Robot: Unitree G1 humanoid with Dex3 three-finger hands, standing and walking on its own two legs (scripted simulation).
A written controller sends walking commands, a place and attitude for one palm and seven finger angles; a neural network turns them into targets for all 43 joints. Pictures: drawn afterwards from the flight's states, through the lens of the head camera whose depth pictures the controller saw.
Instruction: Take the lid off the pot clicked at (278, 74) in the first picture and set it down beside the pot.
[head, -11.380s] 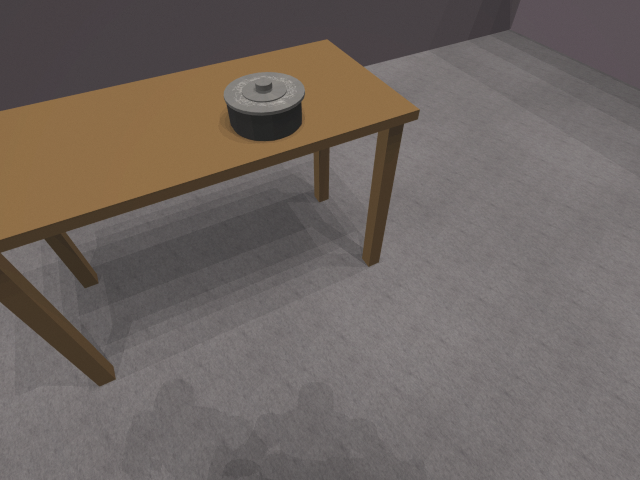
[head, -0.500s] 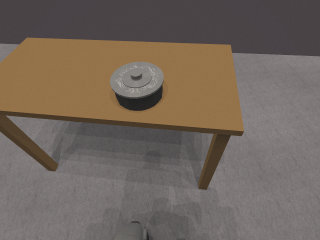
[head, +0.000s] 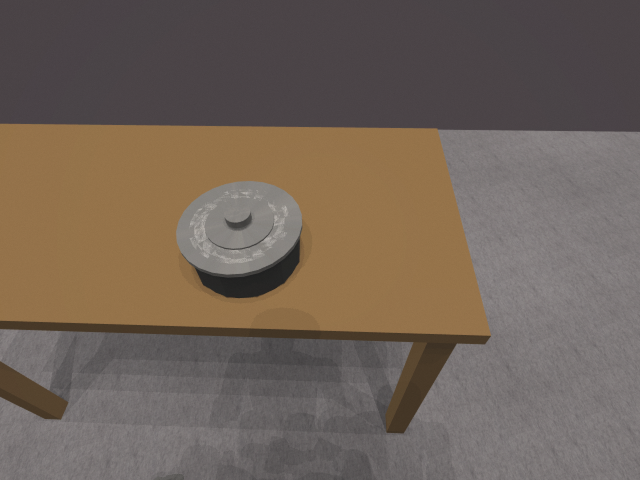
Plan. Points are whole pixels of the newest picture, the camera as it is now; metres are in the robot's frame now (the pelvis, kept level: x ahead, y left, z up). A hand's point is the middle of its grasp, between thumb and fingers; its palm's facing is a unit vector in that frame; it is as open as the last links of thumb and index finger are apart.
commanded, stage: come to a stop and stand still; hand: left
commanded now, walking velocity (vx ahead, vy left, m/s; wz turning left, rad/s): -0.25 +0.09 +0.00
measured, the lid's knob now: (237, 215) +0.48 +0.16 +0.04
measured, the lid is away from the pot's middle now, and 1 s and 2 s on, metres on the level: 0.00 0.00 0.00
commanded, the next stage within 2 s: look again from close up in 1.70 s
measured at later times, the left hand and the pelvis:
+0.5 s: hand out of the picture -0.01 +0.27 -0.16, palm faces +0.03 -0.96 -0.29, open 7.4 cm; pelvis -0.06 +0.07 +0.00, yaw -2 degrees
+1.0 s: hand out of the picture -0.06 +0.28 -0.16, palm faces +0.00 -0.98 -0.18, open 7.3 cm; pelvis -0.07 +0.11 +0.01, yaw -1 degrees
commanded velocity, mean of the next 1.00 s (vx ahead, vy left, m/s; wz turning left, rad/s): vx -0.02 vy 0.02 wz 0.00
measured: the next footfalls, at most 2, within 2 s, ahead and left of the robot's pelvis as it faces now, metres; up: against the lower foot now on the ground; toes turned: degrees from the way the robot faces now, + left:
left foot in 0.34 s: -0.01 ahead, +0.16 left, +0.00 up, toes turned +2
right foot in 0.54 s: +0.06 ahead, -0.02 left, +0.00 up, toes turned -2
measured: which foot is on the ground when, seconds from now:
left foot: up 0.00-0.32, down 0.34-1.00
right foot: down 0.00-0.34, up 0.36-0.52, down 0.54-1.00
